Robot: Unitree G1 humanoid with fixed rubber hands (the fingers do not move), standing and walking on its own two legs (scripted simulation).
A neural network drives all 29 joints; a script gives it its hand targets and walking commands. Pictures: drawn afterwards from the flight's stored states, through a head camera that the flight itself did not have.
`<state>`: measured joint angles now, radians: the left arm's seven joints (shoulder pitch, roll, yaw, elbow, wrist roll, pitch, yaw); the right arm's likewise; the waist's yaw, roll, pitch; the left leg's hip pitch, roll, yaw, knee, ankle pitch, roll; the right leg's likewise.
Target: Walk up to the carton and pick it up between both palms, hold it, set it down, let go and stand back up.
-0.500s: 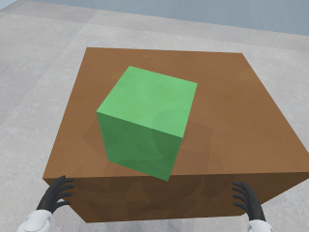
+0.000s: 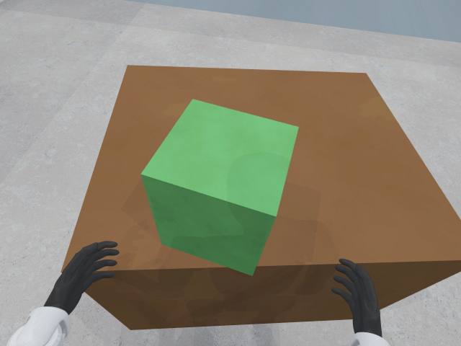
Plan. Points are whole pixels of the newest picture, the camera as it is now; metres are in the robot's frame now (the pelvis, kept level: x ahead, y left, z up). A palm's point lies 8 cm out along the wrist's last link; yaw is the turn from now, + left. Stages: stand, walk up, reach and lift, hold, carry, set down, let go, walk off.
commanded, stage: reach and lift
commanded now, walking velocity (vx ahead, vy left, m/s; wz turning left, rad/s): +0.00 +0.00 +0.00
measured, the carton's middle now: (223, 191) +0.40 +0.02 +0.01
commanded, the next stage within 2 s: none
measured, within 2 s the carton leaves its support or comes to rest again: neither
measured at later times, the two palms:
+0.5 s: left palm (67, 267) +0.23 +0.25 +0.05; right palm (361, 303) +0.18 -0.19 +0.03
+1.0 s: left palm (80, 213) +0.30 +0.24 +0.09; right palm (365, 261) +0.23 -0.20 +0.06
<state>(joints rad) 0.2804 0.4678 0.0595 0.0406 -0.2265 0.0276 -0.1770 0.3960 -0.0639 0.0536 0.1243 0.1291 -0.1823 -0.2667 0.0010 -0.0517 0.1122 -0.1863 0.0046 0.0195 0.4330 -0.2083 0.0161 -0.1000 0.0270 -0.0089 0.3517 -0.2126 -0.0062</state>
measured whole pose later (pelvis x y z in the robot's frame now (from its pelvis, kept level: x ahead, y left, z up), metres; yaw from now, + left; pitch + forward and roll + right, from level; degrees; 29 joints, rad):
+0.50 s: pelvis +0.01 +0.00 +0.00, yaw +0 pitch -2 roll -1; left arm 0.24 0.54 0.04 -0.06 -0.37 0.06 -0.15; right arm 0.44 -0.04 0.08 -0.14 0.14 0.01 -0.31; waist 0.00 -0.04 0.09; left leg -0.19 0.00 0.02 0.43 -0.22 0.02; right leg -0.10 0.03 -0.01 0.35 -0.22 -0.01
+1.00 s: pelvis +0.01 +0.00 +0.00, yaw +0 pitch -1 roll -1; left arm -0.03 0.54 0.04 -0.09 -0.37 0.31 -0.15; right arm 0.25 -0.07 0.00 -0.20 0.16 0.23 -0.32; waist 0.00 -0.04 0.06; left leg -0.19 0.00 0.02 0.43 -0.23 0.02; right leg -0.10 0.03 -0.01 0.35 -0.23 0.00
